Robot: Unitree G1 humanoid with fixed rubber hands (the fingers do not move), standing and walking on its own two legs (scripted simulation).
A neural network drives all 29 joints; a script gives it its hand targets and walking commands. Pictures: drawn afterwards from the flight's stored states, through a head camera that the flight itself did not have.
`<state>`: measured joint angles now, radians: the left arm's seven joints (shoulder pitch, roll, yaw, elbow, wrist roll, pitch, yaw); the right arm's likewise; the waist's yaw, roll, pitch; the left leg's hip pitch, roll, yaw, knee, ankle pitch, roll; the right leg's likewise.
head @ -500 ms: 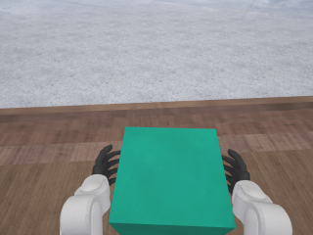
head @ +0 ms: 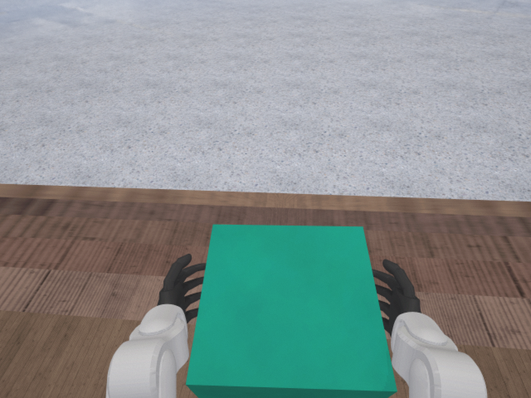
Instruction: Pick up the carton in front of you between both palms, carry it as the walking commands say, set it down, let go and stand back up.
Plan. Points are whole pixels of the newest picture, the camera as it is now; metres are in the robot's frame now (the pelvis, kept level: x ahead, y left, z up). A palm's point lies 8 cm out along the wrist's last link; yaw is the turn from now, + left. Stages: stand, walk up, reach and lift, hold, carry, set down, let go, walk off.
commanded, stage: carry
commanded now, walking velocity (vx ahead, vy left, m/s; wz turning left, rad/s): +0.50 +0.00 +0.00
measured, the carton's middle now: (285, 328) +0.24 +0.01 +0.01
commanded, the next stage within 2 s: none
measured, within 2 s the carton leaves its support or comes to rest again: neither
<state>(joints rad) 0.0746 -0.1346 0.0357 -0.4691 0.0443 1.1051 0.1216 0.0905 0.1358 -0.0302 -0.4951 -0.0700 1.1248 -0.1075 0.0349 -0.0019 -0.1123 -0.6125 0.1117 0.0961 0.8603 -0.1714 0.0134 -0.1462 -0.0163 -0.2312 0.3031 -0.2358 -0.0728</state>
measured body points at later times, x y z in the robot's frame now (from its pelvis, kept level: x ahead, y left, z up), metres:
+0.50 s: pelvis +0.31 +0.05 -0.02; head +0.38 +0.06 +0.43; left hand +0.69 +0.18 +0.06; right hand +0.66 -0.13 +0.06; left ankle +0.32 +0.10 -0.75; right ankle +0.33 -0.10 -0.67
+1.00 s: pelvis +0.67 -0.01 -0.08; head +0.71 +0.00 +0.37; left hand +0.98 +0.18 -0.01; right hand +1.01 -0.12 -0.01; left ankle +0.65 +0.09 -0.75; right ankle +0.60 -0.07 -0.77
